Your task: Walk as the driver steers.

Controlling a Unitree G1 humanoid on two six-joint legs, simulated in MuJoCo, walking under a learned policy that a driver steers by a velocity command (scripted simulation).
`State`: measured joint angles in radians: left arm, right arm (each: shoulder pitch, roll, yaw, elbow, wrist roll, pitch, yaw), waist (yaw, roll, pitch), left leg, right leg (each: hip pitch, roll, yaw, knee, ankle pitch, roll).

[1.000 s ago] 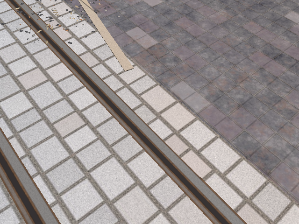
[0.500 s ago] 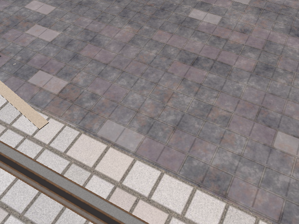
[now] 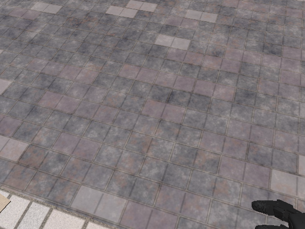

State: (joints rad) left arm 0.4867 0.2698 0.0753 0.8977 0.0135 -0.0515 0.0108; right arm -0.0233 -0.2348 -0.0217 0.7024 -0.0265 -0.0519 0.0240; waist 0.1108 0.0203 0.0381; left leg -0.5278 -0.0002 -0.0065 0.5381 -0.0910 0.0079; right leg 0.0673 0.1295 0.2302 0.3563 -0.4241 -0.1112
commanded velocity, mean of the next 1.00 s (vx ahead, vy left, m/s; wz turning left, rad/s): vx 0.14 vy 0.00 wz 0.27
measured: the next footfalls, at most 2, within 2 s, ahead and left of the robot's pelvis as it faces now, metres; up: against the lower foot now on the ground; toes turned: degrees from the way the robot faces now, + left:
left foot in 0.02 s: +0.18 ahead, +0.12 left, +0.00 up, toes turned -2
right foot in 0.46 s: +0.25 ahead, -0.08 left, +0.00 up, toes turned +5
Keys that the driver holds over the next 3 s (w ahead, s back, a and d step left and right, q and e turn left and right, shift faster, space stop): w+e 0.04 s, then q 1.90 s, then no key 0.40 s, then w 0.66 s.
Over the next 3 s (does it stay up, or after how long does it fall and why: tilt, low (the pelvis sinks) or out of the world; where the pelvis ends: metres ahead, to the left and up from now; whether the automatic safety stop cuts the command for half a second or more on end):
stays up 0.17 0.20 0.02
